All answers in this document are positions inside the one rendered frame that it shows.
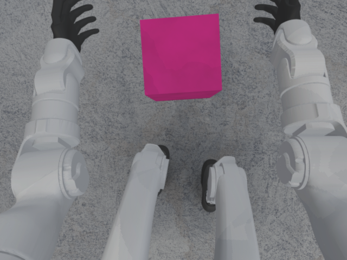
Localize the carton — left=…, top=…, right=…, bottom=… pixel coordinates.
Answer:
left=140, top=14, right=222, bottom=101

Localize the right robot hand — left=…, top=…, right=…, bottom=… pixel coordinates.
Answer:
left=253, top=0, right=301, bottom=35

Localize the robot right forearm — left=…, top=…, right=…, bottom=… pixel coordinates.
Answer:
left=270, top=19, right=347, bottom=138

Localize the robot right upper arm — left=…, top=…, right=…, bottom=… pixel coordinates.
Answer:
left=276, top=136, right=347, bottom=260

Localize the robot right thigh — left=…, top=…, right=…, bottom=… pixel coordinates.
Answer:
left=208, top=162, right=260, bottom=260

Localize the robot left upper arm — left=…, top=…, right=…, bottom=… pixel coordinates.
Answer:
left=0, top=147, right=89, bottom=260

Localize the left robot hand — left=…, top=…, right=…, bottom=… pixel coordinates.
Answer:
left=51, top=0, right=99, bottom=52

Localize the robot left forearm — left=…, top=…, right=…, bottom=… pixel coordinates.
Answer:
left=11, top=38, right=85, bottom=196

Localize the robot left shin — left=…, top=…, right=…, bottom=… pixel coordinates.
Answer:
left=131, top=144, right=164, bottom=168

